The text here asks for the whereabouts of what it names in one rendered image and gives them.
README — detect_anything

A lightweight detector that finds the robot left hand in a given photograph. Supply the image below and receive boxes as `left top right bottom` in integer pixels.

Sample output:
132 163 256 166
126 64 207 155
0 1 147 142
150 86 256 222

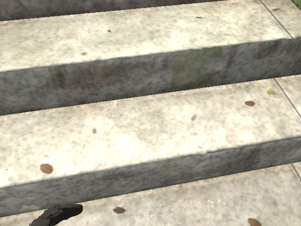
29 203 83 226

